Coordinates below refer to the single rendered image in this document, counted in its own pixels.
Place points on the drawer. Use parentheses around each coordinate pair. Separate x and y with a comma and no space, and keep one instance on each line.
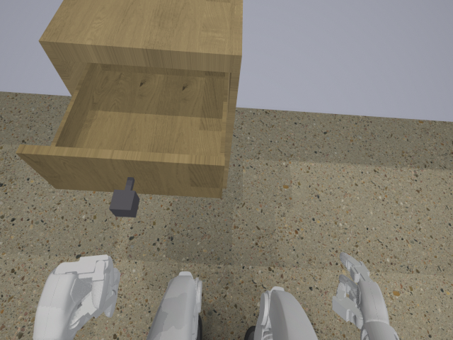
(164,127)

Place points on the robot left hand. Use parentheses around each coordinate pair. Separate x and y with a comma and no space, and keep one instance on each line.
(89,281)

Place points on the robot right hand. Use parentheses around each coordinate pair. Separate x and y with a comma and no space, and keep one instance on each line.
(365,302)

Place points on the right robot shin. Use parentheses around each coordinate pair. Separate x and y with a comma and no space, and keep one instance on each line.
(264,334)

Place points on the robot left thigh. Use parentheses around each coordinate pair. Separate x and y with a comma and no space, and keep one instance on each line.
(174,317)

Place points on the cabinet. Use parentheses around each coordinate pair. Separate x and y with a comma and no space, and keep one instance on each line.
(203,35)

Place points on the right robot forearm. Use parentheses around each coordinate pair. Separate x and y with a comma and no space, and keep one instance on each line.
(378,331)

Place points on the handle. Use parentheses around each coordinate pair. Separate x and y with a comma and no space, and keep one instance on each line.
(125,202)

